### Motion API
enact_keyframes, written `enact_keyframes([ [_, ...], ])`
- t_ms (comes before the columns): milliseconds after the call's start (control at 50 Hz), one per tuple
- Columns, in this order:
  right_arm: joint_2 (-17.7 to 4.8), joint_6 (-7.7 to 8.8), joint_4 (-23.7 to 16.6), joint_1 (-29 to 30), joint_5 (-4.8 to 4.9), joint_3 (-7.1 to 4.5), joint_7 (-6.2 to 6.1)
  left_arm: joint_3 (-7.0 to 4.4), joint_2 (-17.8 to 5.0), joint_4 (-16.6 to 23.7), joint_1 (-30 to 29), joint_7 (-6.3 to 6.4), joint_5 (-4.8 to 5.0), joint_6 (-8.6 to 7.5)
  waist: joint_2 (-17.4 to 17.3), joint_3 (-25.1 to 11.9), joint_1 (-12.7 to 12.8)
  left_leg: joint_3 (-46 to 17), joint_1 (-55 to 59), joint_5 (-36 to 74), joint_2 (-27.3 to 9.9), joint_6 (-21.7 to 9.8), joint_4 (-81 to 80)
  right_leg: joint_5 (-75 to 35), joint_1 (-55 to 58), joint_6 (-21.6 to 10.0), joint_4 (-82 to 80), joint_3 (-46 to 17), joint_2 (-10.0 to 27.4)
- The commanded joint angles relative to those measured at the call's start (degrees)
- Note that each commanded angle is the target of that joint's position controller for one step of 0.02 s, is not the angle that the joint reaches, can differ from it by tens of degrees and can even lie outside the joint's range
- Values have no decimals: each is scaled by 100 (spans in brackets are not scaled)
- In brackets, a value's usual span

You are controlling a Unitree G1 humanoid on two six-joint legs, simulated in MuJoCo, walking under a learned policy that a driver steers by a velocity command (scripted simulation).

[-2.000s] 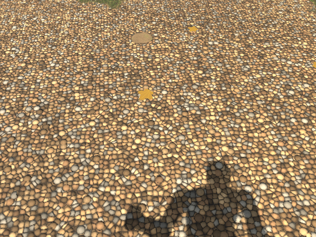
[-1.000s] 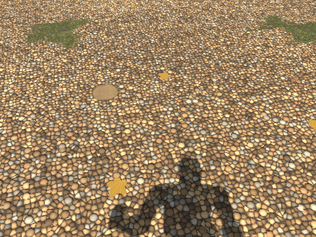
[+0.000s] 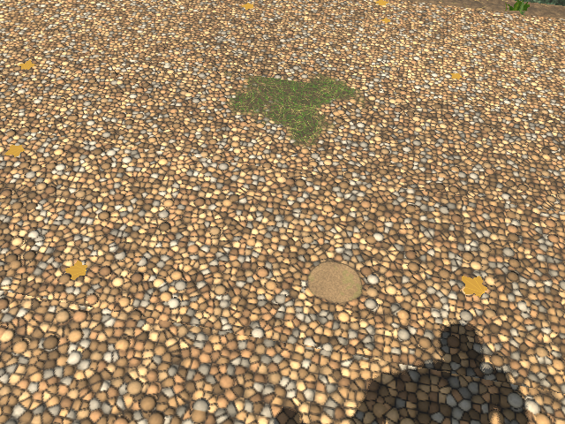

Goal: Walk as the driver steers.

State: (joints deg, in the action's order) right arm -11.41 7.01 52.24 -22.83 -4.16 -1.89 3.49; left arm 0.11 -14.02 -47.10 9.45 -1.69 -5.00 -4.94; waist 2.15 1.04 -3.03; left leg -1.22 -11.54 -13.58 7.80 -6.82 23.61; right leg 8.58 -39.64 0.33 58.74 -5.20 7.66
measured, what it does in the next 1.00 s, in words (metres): walks ahead: right foot, then left foot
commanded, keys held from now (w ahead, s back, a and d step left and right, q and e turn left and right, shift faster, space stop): w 0.44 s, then e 0.56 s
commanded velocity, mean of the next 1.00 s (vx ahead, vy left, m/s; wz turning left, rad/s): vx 0.33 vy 0.00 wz -0.12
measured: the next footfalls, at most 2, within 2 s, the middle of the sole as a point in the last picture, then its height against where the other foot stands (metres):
right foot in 0.24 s outside the picture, level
left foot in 0.70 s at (245, 378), level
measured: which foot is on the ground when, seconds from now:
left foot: down 0.00-0.28, up 0.30-0.68, down 0.70-1.00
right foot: up 0.00-0.22, down 0.24-0.72, up 0.74-1.00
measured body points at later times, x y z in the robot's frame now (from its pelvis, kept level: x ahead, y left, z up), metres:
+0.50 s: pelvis +0.32 -0.06 +0.01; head +0.34 -0.05 +0.46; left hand +0.32 +0.19 -0.14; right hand +0.46 -0.30 -0.12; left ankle +0.39 +0.10 -0.67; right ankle +0.33 -0.14 -0.74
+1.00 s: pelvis +0.47 -0.02 +0.01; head +0.50 -0.02 +0.45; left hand +0.66 +0.20 -0.11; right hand +0.54 -0.33 -0.08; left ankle +0.55 +0.07 -0.74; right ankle +0.43 -0.15 -0.68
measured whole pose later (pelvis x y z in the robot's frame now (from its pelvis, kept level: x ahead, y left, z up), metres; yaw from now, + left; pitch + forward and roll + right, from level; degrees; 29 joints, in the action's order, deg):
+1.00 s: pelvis +0.47 -0.02 +0.01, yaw -12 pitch +3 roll +1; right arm -15.4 5.4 41.2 -11.1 -2.3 -4.3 -2.7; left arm -2.3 -16.8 -42.1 12.2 -4.5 -4.3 -3.9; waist 2.2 0.1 -1.9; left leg 10.9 -16.8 -3.3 -2.2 -2.7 17.3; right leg 22.7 -29.3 3.5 55.6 0.3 4.3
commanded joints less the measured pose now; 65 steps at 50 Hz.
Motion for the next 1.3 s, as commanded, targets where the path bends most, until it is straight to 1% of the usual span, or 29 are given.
enact_keyframes([
  [20,-868,186,-426,166,-7,-146,109,37,-275,381,-496,7,62,54,-363,-26,76,-1014,-653,1935,-1411,-983,-1085,-1009,394,180,-1221,423,-32],
  [140,-948,3,-32,-749,-25,-241,270,54,-426,621,-1476,-92,111,123,-544,237,-206,-1299,704,2262,-1850,-944,-849,-1454,268,-97,-2711,576,-466],
  [220,-1095,-38,-15,-315,-61,-295,159,-70,-762,556,-1277,11,258,88,-592,-57,249,-1055,1311,4095,-1844,-401,-404,-1300,1378,-563,-3156,863,-827],
  [240,-1104,-45,-21,-326,-116,-295,170,-174,-991,339,-650,43,362,19,-482,-504,498,-737,962,4816,-1494,-76,232,-1519,2680,-750,-2987,971,-968],
  [260,-721,-15,-47,-675,-211,-172,155,-225,-1216,33,460,28,371,-43,8,-1607,683,-556,37,3930,-1035,280,1596,-2447,4861,-1408,-2331,452,-425],
  [280,-248,82,-11,-1660,-319,18,186,-256,-1232,-189,1793,4,351,-26,1102,-2936,830,-430,-2061,449,-99,705,3436,-1835,7628,-2868,-2923,-2119,1139],
  [300,-656,25,-84,-794,-97,-128,238,-217,-978,-595,2625,36,175,-1,523,-2401,1359,-641,-3098,-1893,40,655,4877,-205,7423,-2509,-3904,-3262,1333],
  [320,-724,-34,-350,57,54,-179,166,-295,-1011,-592,2140,70,188,-104,209,-919,1213,-825,-3656,-1430,-464,393,5216,1191,6063,-1812,-4296,-2705,1153],
  [340,-831,-37,-350,331,2,-193,10,-252,-782,-427,1327,116,227,-132,28,-145,926,-762,-3554,-899,-882,285,4975,1345,4748,-1652,-4594,-2148,966],
  [400,-349,-108,-283,370,-245,-13,-87,-49,-103,-248,523,187,234,-151,-75,-289,324,-608,-2435,-340,-1405,258,4178,-114,3315,-1633,-5129,-1126,648],
  [440,-338,-162,-297,481,-124,-1,-62,-138,-259,-206,464,157,222,-243,-33,-206,256,-392,-2468,-313,-1437,443,3688,-231,2985,-1614,-5257,-592,437],
  [540,-288,-247,-661,1322,41,103,-51,-365,-708,-289,895,-190,213,-356,-25,-283,287,222,-1696,1281,-1214,924,1848,-3976,2270,-1629,-4605,241,13],
  [580,-584,-254,-749,1483,40,11,-70,-436,-842,-246,1069,-273,210,-342,85,-285,281,117,-1603,1697,-1058,853,1473,-4130,2382,-1593,-4305,6,12],
  [640,-781,-177,-835,1705,38,-102,-213,-511,-886,-56,956,-317,155,-241,128,-397,204,28,-1338,1487,-961,689,1293,-3884,2626,-1438,-3793,-313,141],
  [700,-1338,12,-704,1105,294,-320,-406,-508,-786,119,829,-296,265,-238,-155,-795,-110,126,385,2897,-971,-38,424,-3561,2307,-744,-2630,-284,-373],
  [720,-1868,92,-788,445,343,-426,-533,-308,-208,307,1180,-301,329,-232,-1088,-1954,-123,-1053,2249,5457,-2274,-1331,254,-1028,1518,-202,-1244,119,-1095],
  [740,-1716,57,-922,274,225,-333,-468,-149,314,263,2201,-211,204,-271,-1941,-3228,152,-2791,3500,6172,-3840,-2742,47,3493,587,123,500,312,-1496],
  [760,-1434,96,-914,317,38,-387,-507,-323,-372,212,1673,-154,189,-193,-1037,-1953,-103,-2660,2240,4193,-3646,-2119,-315,3447,98,179,1449,-64,-976],
  [780,-1311,80,-963,803,188,-387,-546,-364,-544,254,1327,5,130,-55,-835,-1144,52,-1917,1083,2852,-3224,-1537,-685,2972,128,217,1574,66,-657],
  [820,-718,-24,-1219,1511,382,-190,-610,-331,-442,215,1326,151,-25,59,-710,-774,431,-1064,-67,2095,-2803,-1068,-1143,2418,787,333,1210,66,-337],
  [880,-898,-58,-1499,1723,189,-274,-679,-265,-314,339,1204,-115,44,48,-550,-792,497,-65,-532,1846,-2313,-877,-1368,1589,1232,350,1259,399,-444],
  [940,-1326,-80,-1620,1686,206,-455,-660,-297,-485,578,925,-332,62,52,-609,-617,436,432,-493,1337,-2209,-751,-1431,1312,1445,381,96,683,-384],
  [1060,-1472,28,-1716,1497,128,-627,-609,-318,-668,896,725,-241,173,113,-825,-640,231,40,517,1158,-2951,-765,-1142,1029,1481,-6,-1739,683,-302],
  [1140,-1159,-51,-1507,1497,0,-487,-593,-607,-907,954,1128,-202,325,-7,-448,-766,419,599,-257,-193,-2663,98,41,-852,3267,-863,-3568,682,-592],
  [1160,-523,-70,-1733,1092,26,-304,-584,-782,-1592,1132,1153,-47,396,-91,959,-1110,159,1492,-1095,-1650,-1709,802,1579,-3518,4047,-2078,-3940,-957,805],
  [1180,-777,9,-1896,1280,100,-296,-597,-880,-1972,1378,1063,-86,313,-238,620,-715,407,619,-2252,-2340,-939,1024,2114,-2444,3999,-2811,-4320,-2187,1475],
  [1200,-990,-75,-1799,1637,165,-345,-546,-889,-1731,1220,1067,-43,188,-333,284,-353,600,30,-2620,-1881,-1057,1030,2493,-1297,3790,-2324,-4491,-1740,1183],
  [1240,-1257,-204,-1642,1505,94,-449,-578,-717,-1198,1232,771,-51,418,-273,398,-414,395,-47,-2675,-1443,-1134,1098,3226,-1487,3711,-1758,-4367,-1053,795],
  [1300,-986,-212,-1483,1114,70,-302,-439,-582,-949,1581,315,-42,344,-103,266,-506,117,-66,-2087,-697,-1091,1142,4074,-2130,2880,-1549,-4355,-539,550],
])
Velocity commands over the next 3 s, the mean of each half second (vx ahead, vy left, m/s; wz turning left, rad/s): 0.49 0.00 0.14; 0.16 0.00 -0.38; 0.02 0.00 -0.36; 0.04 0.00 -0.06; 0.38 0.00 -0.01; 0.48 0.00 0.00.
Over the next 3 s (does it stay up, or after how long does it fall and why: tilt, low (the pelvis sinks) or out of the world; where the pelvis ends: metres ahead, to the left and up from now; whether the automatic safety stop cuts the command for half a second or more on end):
stays up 0.93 -0.22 -0.17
